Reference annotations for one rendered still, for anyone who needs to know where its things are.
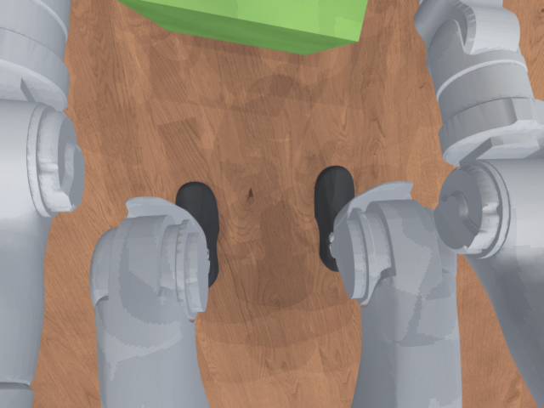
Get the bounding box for left robot foot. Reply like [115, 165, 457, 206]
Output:
[175, 182, 219, 288]

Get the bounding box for carton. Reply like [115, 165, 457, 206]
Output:
[117, 0, 368, 55]

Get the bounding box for robot left upper arm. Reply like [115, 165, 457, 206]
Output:
[0, 99, 85, 408]

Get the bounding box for right robot thigh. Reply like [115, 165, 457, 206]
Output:
[338, 199, 462, 408]

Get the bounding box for robot right forearm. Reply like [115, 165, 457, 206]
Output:
[414, 0, 544, 167]

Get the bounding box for robot right upper arm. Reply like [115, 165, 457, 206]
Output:
[433, 158, 544, 408]

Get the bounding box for robot left forearm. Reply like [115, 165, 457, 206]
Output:
[0, 0, 71, 111]

